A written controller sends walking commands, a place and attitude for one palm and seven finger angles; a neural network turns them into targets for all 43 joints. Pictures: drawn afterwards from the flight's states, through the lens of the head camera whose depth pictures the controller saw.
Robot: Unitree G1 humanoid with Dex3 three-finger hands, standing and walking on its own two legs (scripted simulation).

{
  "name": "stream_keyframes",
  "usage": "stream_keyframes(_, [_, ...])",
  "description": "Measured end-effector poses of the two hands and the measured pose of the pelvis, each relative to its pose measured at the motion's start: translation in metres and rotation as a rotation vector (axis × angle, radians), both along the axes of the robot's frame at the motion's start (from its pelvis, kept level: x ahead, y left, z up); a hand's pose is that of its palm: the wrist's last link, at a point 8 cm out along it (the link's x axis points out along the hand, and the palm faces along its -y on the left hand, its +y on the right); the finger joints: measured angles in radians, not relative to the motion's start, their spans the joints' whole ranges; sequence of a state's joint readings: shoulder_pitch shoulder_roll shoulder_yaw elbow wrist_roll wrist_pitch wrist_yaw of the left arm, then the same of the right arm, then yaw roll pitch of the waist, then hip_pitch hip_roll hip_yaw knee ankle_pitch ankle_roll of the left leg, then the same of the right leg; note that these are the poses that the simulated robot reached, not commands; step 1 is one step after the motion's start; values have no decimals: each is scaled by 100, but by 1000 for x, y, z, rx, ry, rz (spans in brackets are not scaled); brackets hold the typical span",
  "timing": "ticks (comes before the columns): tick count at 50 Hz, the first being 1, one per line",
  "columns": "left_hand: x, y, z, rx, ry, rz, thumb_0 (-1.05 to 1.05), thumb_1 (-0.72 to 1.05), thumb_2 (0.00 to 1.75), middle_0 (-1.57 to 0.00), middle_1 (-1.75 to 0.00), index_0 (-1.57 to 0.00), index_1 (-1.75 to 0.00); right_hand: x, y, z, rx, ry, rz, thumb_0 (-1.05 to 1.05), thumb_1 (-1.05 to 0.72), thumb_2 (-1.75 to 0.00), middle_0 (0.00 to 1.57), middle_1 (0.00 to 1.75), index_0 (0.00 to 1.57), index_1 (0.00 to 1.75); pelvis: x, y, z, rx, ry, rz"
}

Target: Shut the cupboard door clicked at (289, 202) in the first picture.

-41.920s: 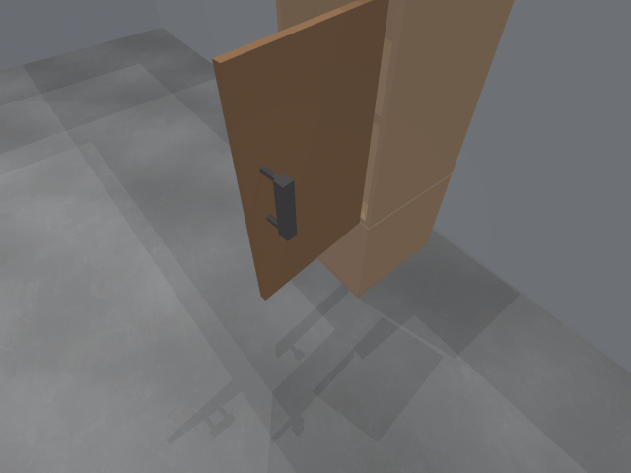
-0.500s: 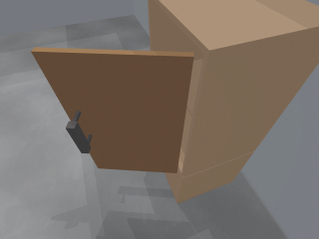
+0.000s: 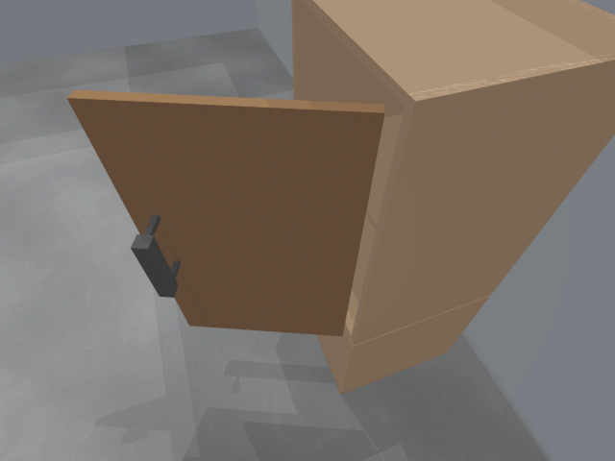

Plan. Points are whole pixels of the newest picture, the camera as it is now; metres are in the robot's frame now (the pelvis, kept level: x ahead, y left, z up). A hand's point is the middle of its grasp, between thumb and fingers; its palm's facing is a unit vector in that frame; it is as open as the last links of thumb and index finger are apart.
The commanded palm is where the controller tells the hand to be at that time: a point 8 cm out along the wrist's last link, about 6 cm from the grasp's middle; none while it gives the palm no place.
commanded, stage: raise the hand and make a fist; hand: left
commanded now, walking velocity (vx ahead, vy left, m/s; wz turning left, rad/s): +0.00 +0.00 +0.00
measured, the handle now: (161, 256) +0.41 +0.27 -0.02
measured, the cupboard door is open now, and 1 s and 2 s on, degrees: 66 66 66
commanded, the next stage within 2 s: bring the fist close to the handle in 1.94 s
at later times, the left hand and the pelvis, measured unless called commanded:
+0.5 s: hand out of the picture +0.10 +0.18 -0.08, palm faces +0.05 -1.00 +0.01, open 5.9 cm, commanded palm +0.10 +0.24 -0.06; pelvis -0.08 +0.02 -0.12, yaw +3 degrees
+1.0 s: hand (143, 448) +0.14 +0.21 -0.05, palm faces +0.01 -1.00 -0.03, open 3.6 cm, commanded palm +0.12 +0.27 -0.04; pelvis -0.06 +0.04 -0.10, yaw +2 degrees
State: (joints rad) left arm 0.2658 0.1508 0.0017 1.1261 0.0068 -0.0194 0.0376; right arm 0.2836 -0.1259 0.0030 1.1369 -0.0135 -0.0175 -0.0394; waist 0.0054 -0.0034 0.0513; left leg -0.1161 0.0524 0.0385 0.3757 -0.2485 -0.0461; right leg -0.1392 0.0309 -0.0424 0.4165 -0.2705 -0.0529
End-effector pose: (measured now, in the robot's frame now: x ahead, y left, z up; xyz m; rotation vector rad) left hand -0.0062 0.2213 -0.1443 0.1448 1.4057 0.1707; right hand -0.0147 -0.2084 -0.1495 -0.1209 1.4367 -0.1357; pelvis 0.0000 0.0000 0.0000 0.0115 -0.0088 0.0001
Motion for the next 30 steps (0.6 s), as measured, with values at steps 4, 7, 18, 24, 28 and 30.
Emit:
stream_keyframes(4, [24,14,15,20,-165,80,2,94,90,-20,-30,-20,-30,9,-7,3,-58,-97,9,1,-92,-90,21,30,20,30,-4,4,-3,-10,2,-14])
stream_keyframes(7, [85,25,67,65,-585,66,3,94,90,-21,-31,-21,-31,37,-19,10,-101,-336,8,2,-92,-89,21,30,20,30,-8,10,-9,-7,20,23])
stream_keyframes(18, [138,-5,102,-216,-1477,-193,0,92,90,-34,-45,-34,-46,162,-34,34,-165,-925,194,1,-91,-90,20,30,19,30,-58,18,-81,12,218,23])
stream_keyframes(24, [88,12,60,-154,-1311,-125,1,91,90,-45,-57,-45,-57,191,5,22,-106,-1020,270,1,-91,-90,20,30,19,30,-75,22,-113,-19,240,44])
stream_keyframes(28, [85,26,79,-73,-1392,-133,2,90,90,-52,-65,-52,-65,182,37,0,-37,-984,308,1,-90,-90,20,30,19,30,-82,24,-120,-50,251,60])
stream_keyframes(30, [94,26,89,-79,-1442,-163,2,90,90,-56,-69,-55,-69,170,49,-13,-4,-941,311,1,-90,-90,20,30,20,30,-84,25,-121,-63,256,64])
